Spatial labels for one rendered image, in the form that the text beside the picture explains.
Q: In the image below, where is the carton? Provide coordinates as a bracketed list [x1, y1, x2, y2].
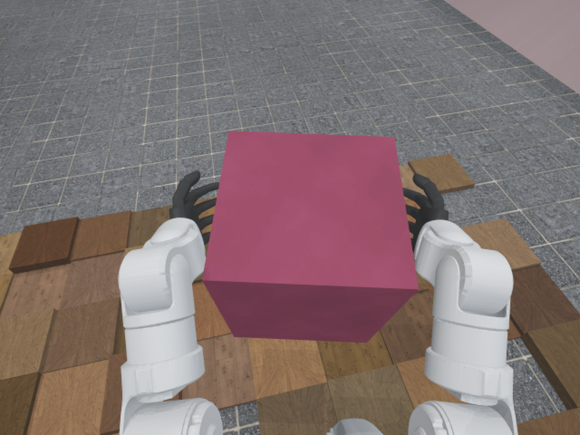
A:
[202, 130, 419, 343]

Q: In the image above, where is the robot left forearm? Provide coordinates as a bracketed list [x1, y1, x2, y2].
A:
[118, 217, 206, 435]

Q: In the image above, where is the robot left upper arm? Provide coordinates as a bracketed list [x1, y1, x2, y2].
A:
[123, 398, 223, 435]

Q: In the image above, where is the right robot hand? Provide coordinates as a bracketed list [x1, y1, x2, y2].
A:
[402, 174, 449, 253]

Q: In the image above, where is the robot right forearm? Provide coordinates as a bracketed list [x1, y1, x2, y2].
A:
[414, 219, 518, 435]

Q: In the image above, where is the robot right upper arm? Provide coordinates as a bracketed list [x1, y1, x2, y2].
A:
[408, 401, 513, 435]

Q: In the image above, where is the left robot hand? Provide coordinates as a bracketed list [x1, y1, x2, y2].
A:
[169, 170, 219, 245]

